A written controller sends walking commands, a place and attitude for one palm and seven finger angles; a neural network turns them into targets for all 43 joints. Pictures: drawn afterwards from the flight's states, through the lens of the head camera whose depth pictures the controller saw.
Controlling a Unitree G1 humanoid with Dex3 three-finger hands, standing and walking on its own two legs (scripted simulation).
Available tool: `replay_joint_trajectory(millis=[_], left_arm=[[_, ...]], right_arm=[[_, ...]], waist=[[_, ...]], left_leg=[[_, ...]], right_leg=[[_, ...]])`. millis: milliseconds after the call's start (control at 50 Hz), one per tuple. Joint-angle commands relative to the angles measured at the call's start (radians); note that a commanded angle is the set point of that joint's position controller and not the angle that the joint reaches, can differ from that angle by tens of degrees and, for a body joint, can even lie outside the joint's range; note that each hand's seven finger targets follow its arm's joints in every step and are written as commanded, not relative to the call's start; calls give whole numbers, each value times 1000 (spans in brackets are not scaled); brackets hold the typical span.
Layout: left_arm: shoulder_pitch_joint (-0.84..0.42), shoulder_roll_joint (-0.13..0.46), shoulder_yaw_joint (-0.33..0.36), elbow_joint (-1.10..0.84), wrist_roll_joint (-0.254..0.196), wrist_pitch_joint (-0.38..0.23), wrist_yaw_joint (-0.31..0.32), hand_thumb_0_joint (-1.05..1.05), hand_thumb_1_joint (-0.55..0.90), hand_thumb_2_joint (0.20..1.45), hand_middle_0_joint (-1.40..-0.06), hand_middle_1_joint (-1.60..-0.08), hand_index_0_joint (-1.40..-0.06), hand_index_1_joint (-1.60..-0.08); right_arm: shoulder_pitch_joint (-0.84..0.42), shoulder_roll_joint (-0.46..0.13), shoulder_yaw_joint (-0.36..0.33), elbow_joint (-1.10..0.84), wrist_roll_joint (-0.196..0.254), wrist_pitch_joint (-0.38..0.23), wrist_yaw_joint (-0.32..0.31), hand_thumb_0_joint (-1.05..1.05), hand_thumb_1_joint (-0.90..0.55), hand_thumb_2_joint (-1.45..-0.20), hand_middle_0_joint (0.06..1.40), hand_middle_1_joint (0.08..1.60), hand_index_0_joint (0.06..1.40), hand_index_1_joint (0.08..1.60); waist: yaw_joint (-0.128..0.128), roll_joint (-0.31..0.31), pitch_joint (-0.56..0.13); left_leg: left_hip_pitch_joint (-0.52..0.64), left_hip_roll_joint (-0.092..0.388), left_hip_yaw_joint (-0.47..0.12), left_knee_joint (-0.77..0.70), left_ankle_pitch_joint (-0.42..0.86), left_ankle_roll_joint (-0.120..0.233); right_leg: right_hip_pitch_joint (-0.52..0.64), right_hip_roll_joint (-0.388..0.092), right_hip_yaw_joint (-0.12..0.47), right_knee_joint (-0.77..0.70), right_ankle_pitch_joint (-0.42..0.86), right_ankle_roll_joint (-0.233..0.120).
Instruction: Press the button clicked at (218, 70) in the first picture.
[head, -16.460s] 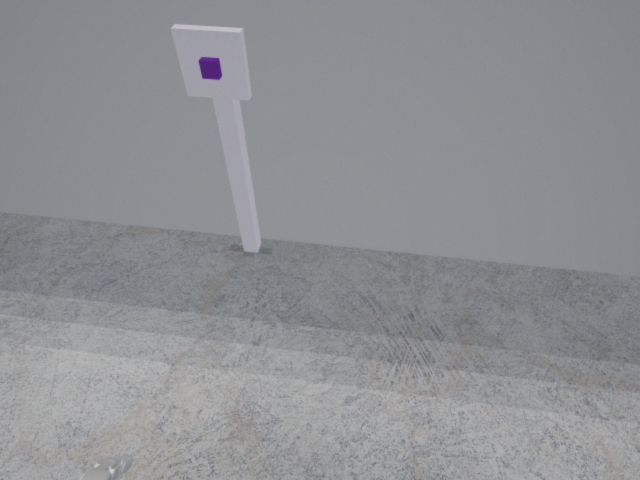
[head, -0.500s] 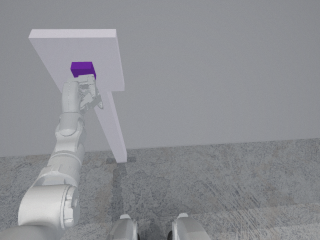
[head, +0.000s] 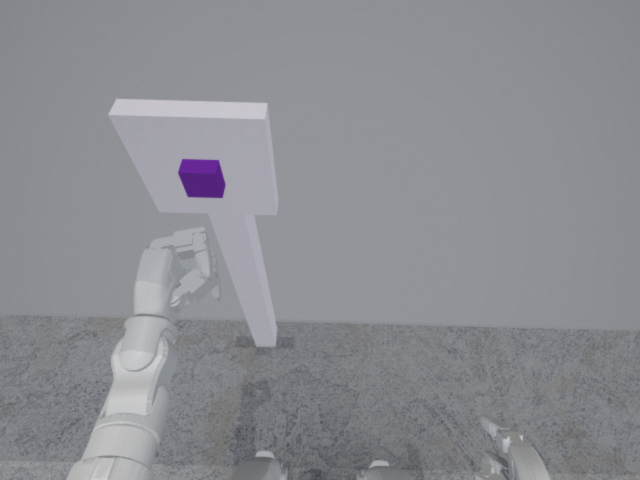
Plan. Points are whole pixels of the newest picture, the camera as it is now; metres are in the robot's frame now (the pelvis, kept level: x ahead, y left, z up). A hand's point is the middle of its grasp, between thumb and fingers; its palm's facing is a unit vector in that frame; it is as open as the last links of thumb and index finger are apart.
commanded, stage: pull the fist back off the button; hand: left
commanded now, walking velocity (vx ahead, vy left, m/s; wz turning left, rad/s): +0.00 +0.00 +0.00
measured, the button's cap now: (203, 177) +0.47 +0.18 +0.08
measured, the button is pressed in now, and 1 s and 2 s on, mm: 0 0 0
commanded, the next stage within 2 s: draw the hand back to the body in 0.02 s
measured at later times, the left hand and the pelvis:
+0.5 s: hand (170, 295) +0.29 +0.17 +0.10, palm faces +0.03 -1.00 -0.03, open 3.1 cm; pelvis +0.00 +0.00 +0.02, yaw +0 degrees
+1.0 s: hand (45, 329) +0.23 +0.23 +0.17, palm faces +0.30 -0.91 -0.30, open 3.1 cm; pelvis +0.01 +0.01 +0.06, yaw +0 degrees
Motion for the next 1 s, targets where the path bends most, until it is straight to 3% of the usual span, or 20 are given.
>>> replay_joint_trajectory(millis=[0, 80, 120, 160, 200, 220, 300, 340, 420, 480, 520, 600, 620, 640, 660, 700, 720, 780, 900, 980], left_arm=[[-318, 105, 19, -202, -5, -45, -4, 0, 900, 900, -1300, -1500, -1300, -1500], [-367, 119, 34, -161, -5, -18, 2, 0, 900, 900, -1300, -1500, -1300, -1500], [-363, 171, 83, -183, -10, -17, 7, 0, 900, 900, -1300, -1500, -1300, -1500], [-284, 193, 106, -286, -17, -18, 9, 0, 900, 900, -1300, -1500, -1300, -1500], [-204, 188, 99, -368, -26, -9, 6, 0, 900, 900, -1300, -1500, -1300, -1500], [-158, 204, 109, -377, -29, 1, 5, 0, 900, 900, -1300, -1500, -1300, -1500], [-22, 165, 85, -367, -58, 74, -21, 0, 900, 900, -1300, -1500, -1300, -1500], [8, 163, 85, -368, -74, 111, -38, 0, 900, 900, -1300, -1500, -1300, -1500], [2, 182, 92, -477, -93, 139, -57, 0, 900, 900, -1300, -1500, -1300, -1500], [5, 200, 102, -604, -94, 118, -56, 0, 900, 900, -1300, -1500, -1300, -1500], [38, 229, 122, -653, -97, 109, -56, 0, 900, 900, -1300, -1500, -1300, -1500], [138, 215, 122, -664, -107, 154, -76, 0, 900, 900, -1300, -1500, -1300, -1500], [168, 331, 132, -700, 17, 192, 36, 0, 900, 900, -1300, -1500, -1300, -1500], [188, 246, 81, -735, 31, 216, 85, 0, 900, 900, -1300, -1500, -1300, -1500], [248, 213, 60, -728, 37, 241, 108, 0, 900, 900, -1300, -1500, -1300, -1500], [282, 222, 68, -743, 60, 272, 145, 0, 900, 900, -1300, -1500, -1300, -1500], [319, 245, 89, -745, 65, 283, 158, 0, 900, 900, -1300, -1500, -1300, -1500], [321, 263, 115, -844, 83, 301, 188, 0, 900, 900, -1300, -1500, -1300, -1500], [398, 260, 125, -998, 105, 322, 222, 0, 900, 900, -1300, -1500, -1300, -1500], [479, 252, 140, -1035, 113, 333, 228, 0, 900, 900, -1300, -1500, -1300, -1500]], right_arm=[[45, -127, -44, -93, 0, -35, -17, 0, -900, -900, 200, 300, 200, 300], [34, -127, -36, -98, 1, -34, -23, 0, -900, -900, 200, 300, 200, 300], [34, -130, -37, -106, 1, -34, -26, 0, -900, -900, 200, 300, 200, 300], [21, -123, -35, -140, 6, -35, -26, 0, -900, -900, 200, 300, 200, 300], [15, -115, -31, -162, 11, -39, -24, 0, -900, -900, 200, 300, 200, 300], [19, -118, -30, -165, 11, -39, -24, 0, -900, -900, 200, 300, 200, 300], [2, -119, -23, -179, 29, -38, -29, 0, -900, -900, 200, 300, 200, 300], [-11, -126, -21, -187, 34, -42, -36, 0, -900, -900, 200, 300, 200, 300], [-36, -129, -15, -201, 38, -62, -51, 0, -900, -900, 200, 300, 200, 300], [-51, -117, -9, -203, 36, -90, -58, 0, -900, -900, 200, 300, 200, 300], [-53, -118, -7, -199, 35, -107, -62, 0, -900, -900, 200, 300, 200, 300], [-66, -115, 0, -200, 41, -129, -67, 0, -900, -900, 200, 300, 200, 300], [-97, -106, -16, -190, 31, -113, -86, 0, -900, -900, 200, 300, 200, 300], [-122, -89, -3, -202, 29, -107, -94, 0, -900, -900, 200, 300, 200, 300], [-111, -89, -2, -201, 28, -106, -97, 0, -900, -900, 200, 300, 200, 300], [-116, -91, 2, -184, 24, -95, -103, 0, -900, -900, 200, 300, 200, 300], [-119, -94, 2, -176, 20, -94, -105, 0, -900, -900, 200, 300, 200, 300], [-135, -86, 11, -177, 13, -89, -111, 0, -900, -900, 200, 300, 200, 300], [-144, -77, 21, -157, 0, -121, -108, 0, -900, -900, 200, 300, 200, 300], [-143, -81, 20, -142, -7, -134, -97, 0, -900, -900, 200, 300, 200, 300]], waist=[[-47, 9, -321], [-44, -16, -317], [-25, -9, -354], [15, 42, -439], [28, 62, -460], [25, 28, -455], [1, -66, -244], [1, -90, -180], [0, -37, -147], [13, 34, -186], [11, 32, -189], [19, 38, -128], [55, -26, -114], [38, -9, -66], [34, -14, -27], [38, 10, -2], [42, -32, 8], [47, -15, -32], [56, 70, -17], [62, 44, 21]], left_leg=[[205, -14, -25, -83, 364, 12], [169, -20, -23, -84, 317, 15], [172, -20, -21, -88, 321, 16], [238, -25, -11, -116, 385, 15], [277, -23, -5, -139, 437, 15], [274, -20, -10, -148, 448, 17], [217, -18, 0, -208, 319, 23], [212, -21, 2, -232, 264, 26], [266, -23, -3, -264, 224, 29], [335, -21, -13, -286, 252, 28], [349, -19, -16, -291, 257, 29], [365, -22, -21, -324, 239, 24], [390, -12, -11, -365, 230, 29], [409, -16, -4, -388, 217, 28], [416, -12, -8, -399, 209, 27], [462, -6, -6, -431, 229, 29], [465, -4, -6, -442, 247, 32], [548, -2, -6, -485, 315, 32], [656, 7, -19, -554, 428, 24], [677, 12, -26, -582, 488, 17]], right_leg=[[151, -6, 55, -101, 449, 26], [162, -9, 63, -106, 413, 27], [202, -9, 72, -111, 417, 27], [287, -8, 74, -118, 483, 21], [337, -4, 67, -129, 536, 20], [357, -1, 61, -131, 545, 21], [338, -4, 64, -217, 467, 38], [336, -13, 76, -260, 400, 43], [336, -15, 79, -307, 305, 37], [355, -10, 68, -305, 322, 28], [371, -8, 68, -314, 314, 28], [378, -9, 60, -345, 297, 27], [400, -43, 119, -424, 262, 22], [405, -49, 121, -456, 231, 28], [398, -50, 105, -461, 220, 29], [429, -45, 93, -481, 244, 25], [455, -44, 95, -501, 266, 28], [523, -43, 80, -514, 341, 25], [585, -36, 54, -552, 419, 15], [606, -31, 45, -574, 449, 16]])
